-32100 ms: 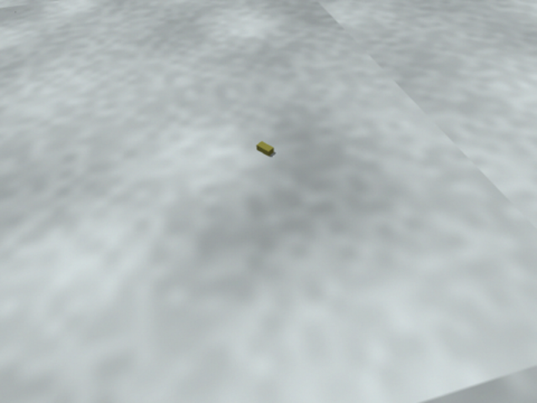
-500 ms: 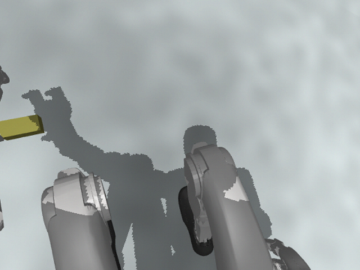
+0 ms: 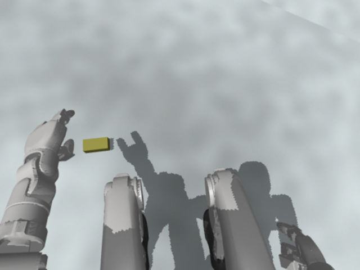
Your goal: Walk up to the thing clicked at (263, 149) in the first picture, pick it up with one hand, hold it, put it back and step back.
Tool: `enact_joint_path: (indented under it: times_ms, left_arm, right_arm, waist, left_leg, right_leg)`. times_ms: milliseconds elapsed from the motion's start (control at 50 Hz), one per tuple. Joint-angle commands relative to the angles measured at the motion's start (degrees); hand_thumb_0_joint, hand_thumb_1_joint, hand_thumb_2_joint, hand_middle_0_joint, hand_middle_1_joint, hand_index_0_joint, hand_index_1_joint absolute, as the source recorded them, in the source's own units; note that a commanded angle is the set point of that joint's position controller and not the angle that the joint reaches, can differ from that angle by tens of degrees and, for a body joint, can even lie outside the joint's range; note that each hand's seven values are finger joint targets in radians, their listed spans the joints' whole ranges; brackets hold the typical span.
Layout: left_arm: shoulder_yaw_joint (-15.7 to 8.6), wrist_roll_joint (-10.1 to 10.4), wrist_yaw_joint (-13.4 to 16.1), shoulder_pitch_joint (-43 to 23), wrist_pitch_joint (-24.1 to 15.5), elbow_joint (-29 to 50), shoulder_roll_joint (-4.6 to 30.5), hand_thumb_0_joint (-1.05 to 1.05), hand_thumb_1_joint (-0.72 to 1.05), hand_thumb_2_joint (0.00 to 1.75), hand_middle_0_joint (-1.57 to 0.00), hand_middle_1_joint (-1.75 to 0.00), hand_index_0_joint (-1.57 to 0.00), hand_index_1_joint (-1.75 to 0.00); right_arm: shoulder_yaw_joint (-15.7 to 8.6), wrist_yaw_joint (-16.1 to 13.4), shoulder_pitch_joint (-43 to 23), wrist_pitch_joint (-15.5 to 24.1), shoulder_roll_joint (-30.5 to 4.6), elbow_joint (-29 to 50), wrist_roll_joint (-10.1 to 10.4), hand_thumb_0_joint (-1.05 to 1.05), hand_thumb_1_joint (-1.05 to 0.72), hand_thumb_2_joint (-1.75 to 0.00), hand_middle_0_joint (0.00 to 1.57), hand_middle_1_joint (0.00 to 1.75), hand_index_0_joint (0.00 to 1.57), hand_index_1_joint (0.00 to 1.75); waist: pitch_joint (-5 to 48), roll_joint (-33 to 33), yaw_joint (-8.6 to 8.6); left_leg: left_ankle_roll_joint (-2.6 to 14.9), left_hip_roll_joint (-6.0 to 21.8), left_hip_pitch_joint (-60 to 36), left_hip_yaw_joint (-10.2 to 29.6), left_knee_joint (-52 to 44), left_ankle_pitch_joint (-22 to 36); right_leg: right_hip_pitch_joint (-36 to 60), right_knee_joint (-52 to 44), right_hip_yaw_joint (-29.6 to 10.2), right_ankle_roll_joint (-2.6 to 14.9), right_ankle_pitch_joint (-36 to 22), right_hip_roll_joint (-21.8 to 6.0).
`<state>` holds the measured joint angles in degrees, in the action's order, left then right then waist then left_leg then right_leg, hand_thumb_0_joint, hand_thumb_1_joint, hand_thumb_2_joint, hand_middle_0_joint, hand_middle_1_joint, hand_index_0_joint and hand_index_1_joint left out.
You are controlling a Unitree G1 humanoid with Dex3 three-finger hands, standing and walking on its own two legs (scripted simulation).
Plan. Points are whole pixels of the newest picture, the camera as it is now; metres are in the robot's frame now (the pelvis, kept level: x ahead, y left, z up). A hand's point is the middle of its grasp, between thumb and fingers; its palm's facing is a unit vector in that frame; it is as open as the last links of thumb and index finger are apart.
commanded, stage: home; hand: left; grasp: from above
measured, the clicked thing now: (96, 145) +0.47 +0.30 -0.42
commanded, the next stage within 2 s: none
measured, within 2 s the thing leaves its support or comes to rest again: neither
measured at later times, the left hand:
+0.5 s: hand (30, 205) +0.25 +0.22 +0.10, palm faces +0.05 -0.94 -0.34, open 7.4 cm
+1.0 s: hand out of the picture +0.22 +0.20 +0.23, palm faces +0.17 -0.96 -0.21, open 7.4 cm
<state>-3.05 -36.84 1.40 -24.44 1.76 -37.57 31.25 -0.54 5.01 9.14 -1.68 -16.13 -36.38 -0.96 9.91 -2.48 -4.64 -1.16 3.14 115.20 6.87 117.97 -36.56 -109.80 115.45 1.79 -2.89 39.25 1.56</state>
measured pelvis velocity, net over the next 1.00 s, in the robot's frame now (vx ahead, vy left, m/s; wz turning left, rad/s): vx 0.09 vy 0.01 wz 0.12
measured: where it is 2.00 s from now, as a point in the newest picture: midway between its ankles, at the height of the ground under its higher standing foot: (179, 253)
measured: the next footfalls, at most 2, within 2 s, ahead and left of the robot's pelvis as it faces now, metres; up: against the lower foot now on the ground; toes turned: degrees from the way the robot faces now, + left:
none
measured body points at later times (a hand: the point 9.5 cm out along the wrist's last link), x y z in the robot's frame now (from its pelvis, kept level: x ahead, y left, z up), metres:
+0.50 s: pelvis +0.04 +0.00 +0.19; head +0.12 +0.03 +0.63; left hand +0.25 +0.27 +0.13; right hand +0.25 -0.22 +0.11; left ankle +0.09 +0.13 -0.40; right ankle +0.09 -0.14 -0.40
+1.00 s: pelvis +0.09 +0.01 +0.28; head +0.10 +0.01 +0.73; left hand +0.21 +0.25 +0.25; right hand +0.28 -0.22 +0.22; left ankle +0.09 +0.13 -0.40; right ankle +0.09 -0.14 -0.40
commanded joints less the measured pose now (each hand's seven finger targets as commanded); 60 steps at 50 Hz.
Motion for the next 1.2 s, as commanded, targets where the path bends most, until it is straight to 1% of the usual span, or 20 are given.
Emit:
enact_joint_path:
  times_ms: [0, 40, 80, 100, 140, 180, 280, 300, 380, 520, 640, 660, 720, 740, 780, 860, 940, 960, 1060, 1180]
  left_arm:
    - [-5.0, 8.3, 0.8, -5.7, 0.4, 22.4, 11.0, 0.0, 0.9, 0.9, -0.2, -0.3, -0.2, -0.3]
    - [-4.7, 10.6, 1.3, -2.7, 1.4, 23.5, 8.5, 0.0, 0.9, 0.9, -0.2, -0.3, -0.2, -0.3]
    - [-5.3, 12.4, 2.0, 1.3, 2.9, 24.5, 7.2, 0.0, 0.9, 0.9, -0.2, -0.3, -0.2, -0.3]
    - [-3.9, 13.6, 2.0, 2.9, 3.6, 26.7, 5.0, 0.0, 0.9, 0.9, -0.2, -0.3, -0.2, -0.3]
    - [-3.7, 16.4, 2.1, 5.8, 5.3, 29.2, 3.5, 0.0, 0.9, 0.9, -0.2, -0.3, -0.2, -0.3]
    - [-2.3, 19.6, 1.9, 10.5, 7.1, 29.5, 0.4, 0.0, 0.9, 0.9, -0.2, -0.3, -0.2, -0.3]
    - [-3.6, 28.2, 2.4, 18.6, 11.6, 36.4, -0.8, 0.0, 0.9, 0.9, -0.2, -0.3, -0.2, -0.3]
    - [-2.8, 29.2, 2.4, 19.9, 12.5, 37.1, -2.2, 0.0, 0.9, 0.9, -0.2, -0.3, -0.2, -0.3]
    - [-2.9, 33.1, 3.1, 26.6, 15.9, 40.4, -4.8, 0.0, 0.9, 0.9, -0.2, -0.3, -0.2, -0.3]
    - [-4.1, 38.7, 3.6, 37.3, 20.4, 46.0, -9.4, 0.0, 0.9, 0.9, -0.2, -0.3, -0.2, -0.3]
    - [-4.2, 40.7, 3.2, 46.9, 22.5, 53.1, -11.8, 0.0, 0.9, 0.9, -0.2, -0.3, -0.2, -0.3]
    - [-3.4, 40.8, 3.0, 48.6, 22.8, 53.5, -12.4, 0.0, 0.9, 0.9, -0.2, -0.3, -0.2, -0.3]
    - [-3.5, 40.5, 2.5, 52.1, 23.3, 56.6, -12.6, 0.0, 0.9, 0.9, -0.2, -0.3, -0.2, -0.3]
    - [-2.3, 40.6, 2.2, 53.0, 23.3, 56.8, -13.4, 0.0, 0.9, 0.9, -0.2, -0.3, -0.2, -0.3]
    - [-2.4, 40.2, 1.7, 54.7, 23.5, 56.4, -13.9, 0.0, 0.9, 0.9, -0.2, -0.3, -0.2, -0.3]
    - [-2.2, 40.0, 0.7, 54.0, 23.2, 57.6, -13.3, 0.0, 0.9, 0.9, -0.2, -0.3, -0.2, -0.3]
    - [-2.1, 39.5, 0.0, 52.4, 22.7, 55.8, -13.3, 0.0, 0.9, 0.9, -0.2, -0.3, -0.2, -0.3]
    - [-2.1, 39.5, 0.0, 51.7, 22.4, 56.5, -13.1, 0.0, 0.9, 0.9, -0.2, -0.3, -0.2, -0.3]
    - [-2.7, 39.2, -0.2, 51.7, 21.5, 57.7, -12.7, 0.0, 0.9, 0.9, -0.2, -0.3, -0.2, -0.3]
    - [-2.2, 39.1, 0.1, 52.2, 21.4, 56.6, -13.0, 0.0, 0.9, 0.9, -0.2, -0.3, -0.2, -0.3]
  right_arm:
    - [-4.3, -2.5, 3.6, 2.4, -9.0, 6.8, 1.5, 0.0, -0.9, -0.9, 0.2, 0.3, 0.2, 0.3]
    - [-4.2, -3.5, 2.6, 3.2, -8.6, 7.0, 1.8, 0.0, -0.9, -0.9, 0.2, 0.3, 0.2, 0.3]
    - [-4.3, -4.5, 1.5, 4.0, -8.7, 7.3, 2.0, 0.0, -0.9, -0.9, 0.2, 0.3, 0.2, 0.3]
    - [-4.3, -4.8, 0.9, 4.5, -8.2, 7.7, 2.2, 0.0, -0.9, -0.9, 0.2, 0.3, 0.2, 0.3]
    - [-4.0, -5.5, -0.1, 5.5, -8.3, 8.1, 2.4, 0.0, -0.9, -0.9, 0.2, 0.3, 0.2, 0.3]
    - [-3.6, -6.3, -1.1, 6.4, -8.0, 8.7, 2.7, 0.0, -0.9, -0.9, 0.2, 0.3, 0.2, 0.3]
    - [-2.7, -7.9, -2.5, 8.1, -6.8, 10.9, 3.1, 0.0, -0.9, -0.9, 0.2, 0.3, 0.2, 0.3]
    - [-2.3, -8.3, -2.5, 8.4, -6.4, 11.1, 3.3, 0.0, -0.9, -0.9, 0.2, 0.3, 0.2, 0.3]
    - [-1.5, -9.9, -0.8, 9.6, -4.9, 11.6, 3.5, 0.0, -0.9, -0.9, 0.2, 0.3, 0.2, 0.3]
    - [0.0, -13.5, 2.1, 12.1, -3.5, 12.5, 3.5, 0.0, -0.9, -0.9, 0.2, 0.3, 0.2, 0.3]
    - [0.2, -15.6, 4.5, 14.1, -2.4, 14.7, 3.0, 0.0, -0.9, -0.9, 0.2, 0.3, 0.2, 0.3]
    - [0.2, -15.8, 4.6, 14.4, -2.3, 14.5, 2.9, 0.0, -0.9, -0.9, 0.2, 0.3, 0.2, 0.3]
    - [0.1, -16.4, 5.0, 15.2, -2.1, 15.6, 2.6, 0.0, -0.9, -0.9, 0.2, 0.3, 0.2, 0.3]
    - [0.1, -16.4, 5.1, 15.5, -2.1, 15.4, 2.4, 0.0, -0.9, -0.9, 0.2, 0.3, 0.2, 0.3]
    - [-0.2, -16.5, 5.4, 15.8, -2.2, 15.7, 2.1, 0.0, -0.9, -0.9, 0.2, 0.3, 0.2, 0.3]
    - [-0.6, -16.5, 4.4, 16.7, -2.9, 16.1, 1.7, 0.0, -0.9, -0.9, 0.2, 0.3, 0.2, 0.3]
    - [-0.8, -16.4, 4.2, 17.7, -3.2, 15.8, 1.5, 0.0, -0.9, -0.9, 0.2, 0.3, 0.2, 0.3]
    - [-0.7, -16.4, 4.1, 17.9, -3.2, 15.7, 1.3, 0.0, -0.9, -0.9, 0.2, 0.3, 0.2, 0.3]
    - [-0.9, -16.2, 4.1, 18.7, -3.4, 15.1, 1.1, 0.0, -0.9, -0.9, 0.2, 0.3, 0.2, 0.3]
    - [-0.7, -16.1, 3.9, 18.7, -3.5, 14.5, 1.0, 0.0, -0.9, -0.9, 0.2, 0.3, 0.2, 0.3]
  waist:
    - [33.8, -5.1, 0.65]
    - [29.7, -6.1, 0.47]
    - [28.3, -6.2, 0.92]
    - [27.8, -7.3, 0.71]
    - [26.8, -7.7, 0.84]
    - [23.5, -6.3, 0.21]
    - [21.4, -4.8, 0.36]
    - [20.7, -4.8, 0.24]
    - [18.8, -3.7, -0.38]
    - [14.5, -3.4, 0.11]
    - [10.4, -3.3, 0.99]
    - [9.7, -2.7, 1.07]
    - [8.8, -2.2, 1.61]
    - [7.8, -1.4, 1.49]
    - [6.4, -0.2, 1.43]
    - [2.6, 0.5, 1.56]
    - [1.1, 0.7, 1.11]
    - [0.9, 1.0, 1.53]
    - [4.6, -1.8, 1.96]
    - [5.2, -1.7, 1.86]
  left_leg:
    - [3.06, -1.5, -31.0, -3.2, -20.6, 3.3]
    - [2.69, -1.1, -34.6, -1.8, -25.0, 0.5]
    - [2.39, -1.0, -38.7, -1.0, -28.5, -1.5]
    - [2.24, -1.0, -40.2, -1.5, -29.8, -1.1]
    - [2.11, -1.0, -43.5, -0.7, -33.0, -2.1]
    - [2.06, -1.2, -45.5, 0.1, -36.2, -3.7]
    - [2.12, -1.6, -52.2, -0.3, -42.8, -2.7]
    - [2.03, -1.6, -54.0, -0.5, -44.0, -2.0]
    - [1.93, -1.9, -58.9, -1.8, -48.3, 3.7]
    - [1.54, -2.0, -69.0, -2.3, -57.1, 13.5]
    - [1.45, -2.4, -76.4, -3.8, -63.5, 20.0]
    - [1.48, -2.5, -77.2, -3.8, -64.2, 21.3]
    - [1.47, -2.5, -79.7, -4.0, -65.7, 24.8]
    - [1.41, -2.4, -80.1, -3.8, -66.4, 25.2]
    - [1.58, -2.5, -80.8, -3.9, -67.1, 25.6]
    - [1.6, -2.5, -80.7, -3.9, -69.5, 20.9]
    - [1.67, -2.7, -80.9, -4.5, -69.6, 19.6]
    - [1.73, -2.9, -80.6, -4.5, -69.6, 18.7]
    - [1.32, -2.8, -83.4, -4.6, -69.3, 22.0]
    - [1.31, -2.7, -83.8, -4.5, -68.9, 24.0]
  right_leg:
    - [25.0, -21.6, 2.0, 4.07, -8.4, 0.7]
    - [24.3, -23.5, 2.0, 4.21, -6.0, 0.4]
    - [25.4, -25.8, 1.8, 4.32, -4.4, 0.3]
    - [26.5, -27.3, 1.5, 4.38, -4.7, 0.2]
    - [28.6, -29.5, 1.3, 4.29, -4.2, 0.0]
    - [30.4, -32.4, 1.2, 4.15, -3.0, 0.0]
    - [39.9, -40.8, 0.1, 3.84, -3.2, -0.3]
    - [41.0, -42.0, 0.1, 3.93, -3.8, -0.3]
    - [49.3, -48.4, -0.3, 3.76, -8.3, -0.3]
    - [61.1, -57.1, 0.3, 3.51, -16.7, -0.3]
    - [69.4, -64.6, 1.2, 3.15, -22.3, 0.0]
    - [70.3, -65.4, 1.4, 3.07, -23.7, 0.0]
    - [72.7, -66.9, 1.9, 3.06, -26.6, 0.2]
    - [73.0, -67.3, 2.3, 3.0, -26.7, 0.4]
    - [73.8, -68.3, 2.4, 2.93, -27.1, 0.3]
    - [73.3, -70.2, 3.3, 2.61, -22.2, 0.4]
    - [72.3, -70.7, 3.0, 2.45, -21.0, 0.1]
    - [72.6, -71.0, 3.0, 2.29, -20.3, -0.1]
    - [74.5, -69.5, 2.8, 2.54, -23.3, -0.1]
    - [75.0, -69.1, 2.7, 2.59, -25.2, -0.1]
